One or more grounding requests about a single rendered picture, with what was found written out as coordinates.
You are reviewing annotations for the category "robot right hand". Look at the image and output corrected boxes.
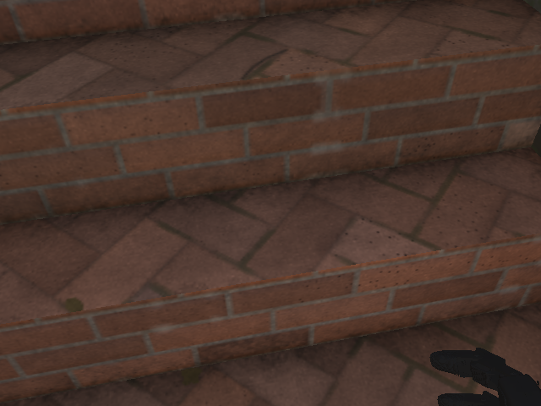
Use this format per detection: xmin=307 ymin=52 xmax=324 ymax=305
xmin=430 ymin=348 xmax=541 ymax=406

